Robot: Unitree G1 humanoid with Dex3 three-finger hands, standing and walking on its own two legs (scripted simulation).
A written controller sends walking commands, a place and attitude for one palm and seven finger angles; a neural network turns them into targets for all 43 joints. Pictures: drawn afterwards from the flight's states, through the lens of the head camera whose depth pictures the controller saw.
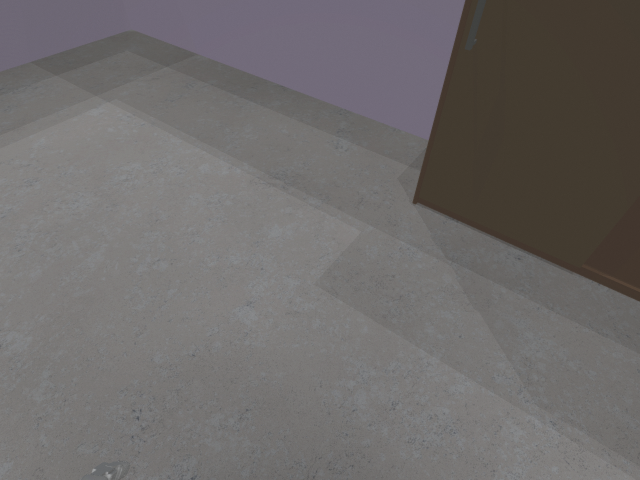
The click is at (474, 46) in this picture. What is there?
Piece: wardrobe's sliding door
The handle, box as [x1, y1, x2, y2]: [465, 0, 485, 49]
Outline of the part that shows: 485,0 478,0 465,46 466,49 470,49 476,41 474,37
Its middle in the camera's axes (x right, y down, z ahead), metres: +0.50 -0.74 +1.17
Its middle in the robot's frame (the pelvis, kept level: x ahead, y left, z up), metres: +1.41 -0.43 +0.14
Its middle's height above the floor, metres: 0.91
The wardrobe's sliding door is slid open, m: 0.00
